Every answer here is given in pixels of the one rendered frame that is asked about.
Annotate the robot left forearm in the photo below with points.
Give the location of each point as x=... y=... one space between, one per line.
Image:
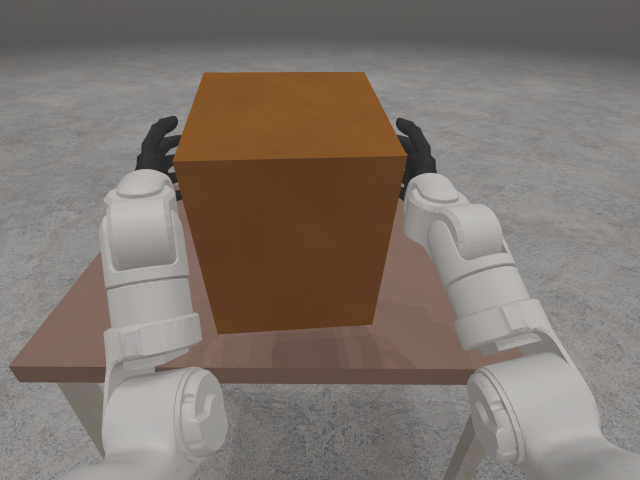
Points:
x=145 y=268

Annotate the robot right hand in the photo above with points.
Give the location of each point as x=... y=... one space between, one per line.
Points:
x=419 y=160

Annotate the right robot upper arm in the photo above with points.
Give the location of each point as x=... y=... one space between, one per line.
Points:
x=535 y=412

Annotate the robot right forearm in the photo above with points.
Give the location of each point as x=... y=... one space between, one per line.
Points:
x=493 y=309

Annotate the left robot upper arm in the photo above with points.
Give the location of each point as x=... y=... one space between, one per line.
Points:
x=159 y=426

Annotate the table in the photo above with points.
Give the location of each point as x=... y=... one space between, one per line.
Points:
x=412 y=341

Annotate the carton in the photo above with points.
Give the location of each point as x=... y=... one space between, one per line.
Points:
x=290 y=182

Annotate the robot left hand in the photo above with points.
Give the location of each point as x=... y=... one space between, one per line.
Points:
x=155 y=146

